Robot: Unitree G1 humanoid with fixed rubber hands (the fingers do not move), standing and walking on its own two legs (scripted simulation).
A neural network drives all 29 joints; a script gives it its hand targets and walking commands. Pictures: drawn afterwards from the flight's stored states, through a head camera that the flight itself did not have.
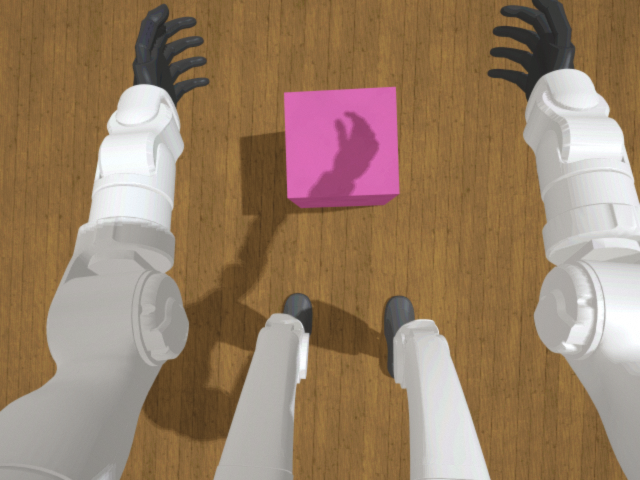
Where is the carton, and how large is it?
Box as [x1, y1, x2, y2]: [284, 87, 398, 207]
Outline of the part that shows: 395,87 284,92 287,197 300,207 384,204 398,194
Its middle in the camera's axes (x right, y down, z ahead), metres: +0.04 -0.18 +0.85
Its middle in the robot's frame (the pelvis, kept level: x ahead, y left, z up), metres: +0.54 +0.03 -0.54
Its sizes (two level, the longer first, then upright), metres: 0.210 0.200 0.250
